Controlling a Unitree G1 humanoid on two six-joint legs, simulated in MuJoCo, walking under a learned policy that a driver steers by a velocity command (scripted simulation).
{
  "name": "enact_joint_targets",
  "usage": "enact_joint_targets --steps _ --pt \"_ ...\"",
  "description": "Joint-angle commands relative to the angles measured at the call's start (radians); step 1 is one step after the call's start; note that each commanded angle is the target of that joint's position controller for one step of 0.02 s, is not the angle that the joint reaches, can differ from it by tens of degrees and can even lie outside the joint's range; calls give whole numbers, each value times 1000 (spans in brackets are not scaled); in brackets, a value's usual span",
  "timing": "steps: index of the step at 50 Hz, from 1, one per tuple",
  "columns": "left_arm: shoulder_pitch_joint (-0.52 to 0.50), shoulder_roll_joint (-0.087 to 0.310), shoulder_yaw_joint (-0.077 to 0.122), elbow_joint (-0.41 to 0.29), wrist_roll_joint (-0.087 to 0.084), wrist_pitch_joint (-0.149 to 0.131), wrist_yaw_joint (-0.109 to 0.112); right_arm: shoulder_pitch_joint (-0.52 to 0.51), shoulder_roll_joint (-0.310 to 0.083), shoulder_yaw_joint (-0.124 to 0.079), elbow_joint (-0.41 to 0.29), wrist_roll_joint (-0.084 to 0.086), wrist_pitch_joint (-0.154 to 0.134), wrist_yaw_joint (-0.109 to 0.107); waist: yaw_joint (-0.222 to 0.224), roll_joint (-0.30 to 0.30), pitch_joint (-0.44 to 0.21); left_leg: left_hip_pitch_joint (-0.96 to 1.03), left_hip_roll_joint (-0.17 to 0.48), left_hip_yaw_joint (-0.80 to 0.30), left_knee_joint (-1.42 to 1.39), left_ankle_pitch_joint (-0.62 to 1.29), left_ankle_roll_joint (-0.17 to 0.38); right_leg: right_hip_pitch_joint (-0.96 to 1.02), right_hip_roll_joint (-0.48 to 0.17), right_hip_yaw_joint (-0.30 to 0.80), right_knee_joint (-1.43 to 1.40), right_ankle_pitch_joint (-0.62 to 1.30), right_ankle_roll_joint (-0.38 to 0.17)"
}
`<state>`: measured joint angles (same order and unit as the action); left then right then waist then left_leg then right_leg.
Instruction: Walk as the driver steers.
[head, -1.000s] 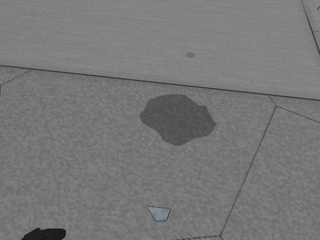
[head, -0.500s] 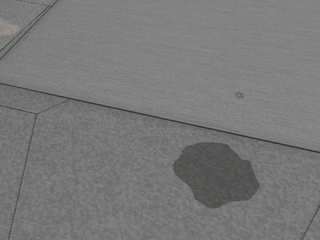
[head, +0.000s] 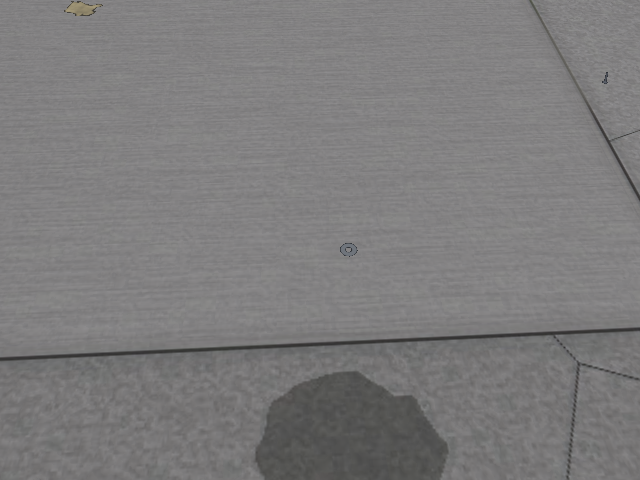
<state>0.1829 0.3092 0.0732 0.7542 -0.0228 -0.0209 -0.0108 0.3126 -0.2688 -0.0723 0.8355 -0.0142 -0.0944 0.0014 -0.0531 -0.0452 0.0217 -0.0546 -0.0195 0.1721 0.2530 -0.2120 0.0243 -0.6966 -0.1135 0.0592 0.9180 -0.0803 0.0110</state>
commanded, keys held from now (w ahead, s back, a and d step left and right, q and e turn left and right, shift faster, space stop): w+e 0.24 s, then w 0.08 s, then w+q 0.02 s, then q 0.64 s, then w+q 0.02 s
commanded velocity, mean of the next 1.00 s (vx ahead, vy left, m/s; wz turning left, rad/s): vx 0.28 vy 0.00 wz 0.01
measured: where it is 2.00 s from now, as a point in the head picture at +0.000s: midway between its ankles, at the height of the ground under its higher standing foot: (326, 352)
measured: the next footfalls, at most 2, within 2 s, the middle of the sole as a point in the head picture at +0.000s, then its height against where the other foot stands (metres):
right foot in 0.20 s outside the picture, level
left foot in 0.68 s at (321, 462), level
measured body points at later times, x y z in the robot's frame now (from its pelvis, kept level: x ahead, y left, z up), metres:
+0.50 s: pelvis +0.26 -0.08 +0.00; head +0.29 -0.10 +0.45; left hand +0.40 +0.17 -0.11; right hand +0.36 -0.38 -0.11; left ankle +0.43 +0.07 -0.68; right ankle +0.23 -0.15 -0.74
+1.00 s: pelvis +0.41 -0.09 -0.01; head +0.46 -0.07 +0.44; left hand +0.55 +0.19 -0.12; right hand +0.57 -0.37 -0.11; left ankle +0.49 +0.00 -0.74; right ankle +0.46 -0.25 -0.71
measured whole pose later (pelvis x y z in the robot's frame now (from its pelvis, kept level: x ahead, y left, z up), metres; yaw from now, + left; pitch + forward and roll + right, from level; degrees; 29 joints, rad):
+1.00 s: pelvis +0.41 -0.09 -0.01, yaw +4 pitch +3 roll -1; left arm 0.11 0.28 0.05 0.75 0.00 0.01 0.04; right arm 0.18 -0.30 -0.08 0.68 0.00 0.02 -0.02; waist -0.03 0.00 0.05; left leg -0.41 -0.11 -0.13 0.46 -0.09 0.06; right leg -0.49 0.01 0.12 0.81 -0.36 0.07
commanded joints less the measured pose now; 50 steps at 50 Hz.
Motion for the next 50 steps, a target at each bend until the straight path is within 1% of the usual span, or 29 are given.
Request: enact_joint_targets --steps 1,5,7,8,9,10,11,12,13,14,15,16,17,21,24,26,28,31,33,34,35,36,37,38,39,40,42,44,50 --pt "-59 6 -9 -77 3 -12 -22 -76 -162 -36 -68 7 -11 -12 11 86 41 -45 275 -62 -131 264 144 38 -11 -27 -142 119 -10" --pt "-152 22 -8 -132 3 -8 -41 -29 -194 -50 -35 30 14 -13 -12 87 70 87 315 -19 -82 315 119 19 6 -70 -249 42 -51" --pt "-140 44 4 -149 6 -4 -46 -37 -220 -58 -31 40 28 -15 15 108 45 135 322 11 14 551 98 82 50 -118 -270 -59 -87" --pt "-94 65 16 -145 7 0 -45 -46 -235 -63 -33 46 36 -17 47 127 5 144 316 27 108 724 85 163 89 -152 -269 -112 -108" --pt "24 98 38 -118 4 2 -42 -62 -238 -63 -36 51 45 -19 120 121 -59 118 291 55 277 838 64 320 139 -181 -309 -107 -138" --pt "198 165 75 -69 0 7 -28 -54 -212 -51 -40 45 46 -22 200 86 -150 -14 245 76 519 760 25 593 175 -158 -355 -57 -177" --pt "278 276 103 -51 -8 15 -6 -13 -110 -18 -75 0 37 -20 175 -136 -214 -368 147 79 878 136 -36 885 -48 224 -395 -63 -278" --pt "234 310 94 -98 -2 -5 -15 10 -61 8 -118 3 0 -10 115 -223 -376 -646 -32 -157 1120 -408 -66 1074 -225 778 -583 -269 -456" --pt "227 206 65 -98 3 -22 -24 -100 -157 -13 -126 46 -27 3 176 -73 -326 -752 32 -264 1152 -338 -43 1049 -219 701 -644 -286 -394" --pt "199 160 51 -87 6 -33 -23 -131 -157 -11 -132 62 -41 9 156 -56 -206 -770 77 -243 1092 -247 -16 926 -187 542 -636 -226 -350" --pt "129 128 39 -92 7 -38 -21 -132 -145 -9 -115 42 -45 0 110 23 -135 -714 127 -239 1005 -168 -12 780 -142 421 -630 -125 -308" --pt "73 88 26 -102 15 -40 -18 -125 -154 -17 -103 22 -38 -5 77 9 -97 -643 156 -239 930 -120 -16 668 -109 335 -642 -3 -288" --pt "44 69 17 -112 27 -41 -14 -94 -152 -19 -87 22 -23 0 51 -14 -92 -582 173 -241 911 -86 -19 604 -93 284 -666 64 -280" --pt "40 97 19 -79 36 -59 2 -77 -103 -8 -64 14 18 -5 27 4 -58 -536 155 -201 781 15 -66 510 -68 72 -687 540 -265" --pt "31 87 11 -56 40 -53 18 -137 -70 8 -70 18 18 2 52 -16 -45 -479 128 -179 542 228 -62 496 -10 -65 -695 539 -206" --pt "56 92 10 -31 46 -50 24 -187 -63 14 -82 23 13 14 86 -15 -51 -436 100 -172 428 357 -54 526 -21 -91 -699 496 -191" --pt "55 102 12 -10 46 -43 26 -202 -80 9 -93 28 14 24 94 -22 -46 -439 86 -184 378 356 -43 584 -56 -92 -685 477 -192" --pt "32 113 21 5 29 -17 39 -210 -116 -5 -122 17 17 44 85 -29 -29 -506 69 -175 343 191 -10 694 -106 -79 -583 530 -186" --pt "2 119 25 -1 14 4 55 -134 -134 -18 -118 10 17 56 43 -32 -56 -440 30 -138 301 115 19 712 -103 -84 -438 637 -160" --pt "-5 112 23 -7 12 13 63 -40 -162 -34 -97 10 15 54 -2 -2 -100 -313 1 -134 223 212 48 680 -57 -114 -287 629 -121" --pt "19 105 18 -29 31 10 66 31 -239 -56 -100 4 15 40 -19 127 -185 -112 116 -324 207 623 115 544 36 -155 -31 375 -52" --pt "121 14 -8 -50 67 4 50 20 -301 -61 -120 -6 23 27 68 338 -283 184 355 -689 229 961 323 192 237 -124 311 -530 27" --pt "114 56 -9 -33 46 -2 33 22 -227 -43 -139 -5 30 24 21 244 -412 234 374 -797 169 729 373 119 224 57 439 -595 25" --pt "44 90 0 -48 15 0 28 -47 -197 -38 -169 5 37 20 14 174 -321 149 333 -711 139 545 337 65 180 71 460 -529 17" --pt "1 92 3 -53 17 9 33 -96 -167 -30 -179 22 50 12 25 80 -235 44 290 -644 107 373 285 49 144 57 411 -462 18" --pt "-28 97 7 -57 26 21 42 -126 -149 -23 -189 30 62 4 35 56 -168 -71 268 -610 76 257 256 64 117 52 338 -415 23" --pt "-24 80 8 -65 28 36 48 -157 -154 -25 -203 15 81 -5 69 127 -113 -212 187 -554 33 130 214 160 117 31 163 -367 31" --pt "-3 53 3 -54 26 32 54 -146 -177 -37 -213 7 91 -16 65 166 -131 -224 163 -531 38 173 212 207 138 14 39 -355 50" --pt "-19 61 7 -55 23 20 50 -159 -197 -51 -240 22 118 -35 43 188 -173 -247 139 -592 38 -87 184 290 146 31 -154 -247 66"
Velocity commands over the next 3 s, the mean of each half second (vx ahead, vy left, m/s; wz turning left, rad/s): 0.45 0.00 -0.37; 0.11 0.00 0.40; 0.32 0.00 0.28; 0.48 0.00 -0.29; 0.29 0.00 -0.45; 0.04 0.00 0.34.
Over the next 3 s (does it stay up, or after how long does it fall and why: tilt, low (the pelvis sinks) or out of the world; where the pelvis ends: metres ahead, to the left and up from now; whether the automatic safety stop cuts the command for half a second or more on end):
stays up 1.08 -0.07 0.00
